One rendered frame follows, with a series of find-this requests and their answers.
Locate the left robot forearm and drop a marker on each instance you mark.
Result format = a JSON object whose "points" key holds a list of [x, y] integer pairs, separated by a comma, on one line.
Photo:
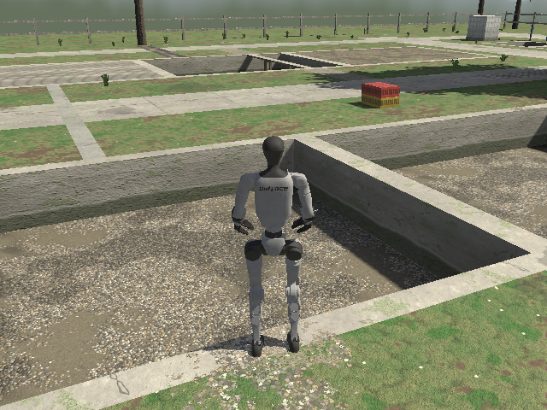
{"points": [[237, 222]]}

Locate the robot right upper arm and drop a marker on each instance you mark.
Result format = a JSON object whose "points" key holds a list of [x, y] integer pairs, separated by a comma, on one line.
{"points": [[300, 181]]}

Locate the robot left shin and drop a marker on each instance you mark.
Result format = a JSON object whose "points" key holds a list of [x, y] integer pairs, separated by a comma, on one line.
{"points": [[255, 318]]}

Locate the robot left upper arm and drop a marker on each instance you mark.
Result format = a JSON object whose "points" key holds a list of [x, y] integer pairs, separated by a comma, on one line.
{"points": [[246, 181]]}

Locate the humanoid robot head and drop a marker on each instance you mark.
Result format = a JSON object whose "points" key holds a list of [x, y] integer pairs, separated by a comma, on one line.
{"points": [[273, 148]]}

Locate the left robot hand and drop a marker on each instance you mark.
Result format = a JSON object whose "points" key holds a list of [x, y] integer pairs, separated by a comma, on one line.
{"points": [[247, 224]]}

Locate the right robot hand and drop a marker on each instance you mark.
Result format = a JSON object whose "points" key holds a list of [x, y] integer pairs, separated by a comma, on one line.
{"points": [[299, 222]]}

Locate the right robot forearm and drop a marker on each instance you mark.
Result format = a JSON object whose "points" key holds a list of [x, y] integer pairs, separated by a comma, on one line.
{"points": [[309, 220]]}

